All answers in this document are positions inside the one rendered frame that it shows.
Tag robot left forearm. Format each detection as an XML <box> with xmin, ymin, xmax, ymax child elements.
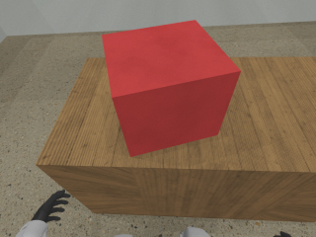
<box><xmin>16</xmin><ymin>220</ymin><xmax>48</xmax><ymax>237</ymax></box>

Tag robot right thigh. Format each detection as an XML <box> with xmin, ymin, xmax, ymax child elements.
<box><xmin>179</xmin><ymin>227</ymin><xmax>210</xmax><ymax>237</ymax></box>

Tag carton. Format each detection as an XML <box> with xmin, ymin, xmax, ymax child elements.
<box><xmin>102</xmin><ymin>20</ymin><xmax>241</xmax><ymax>157</ymax></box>

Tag pedestal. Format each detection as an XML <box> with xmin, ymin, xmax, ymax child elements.
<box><xmin>35</xmin><ymin>56</ymin><xmax>316</xmax><ymax>223</ymax></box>

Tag robot left hand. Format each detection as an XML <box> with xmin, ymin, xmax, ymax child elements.
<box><xmin>31</xmin><ymin>190</ymin><xmax>71</xmax><ymax>223</ymax></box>

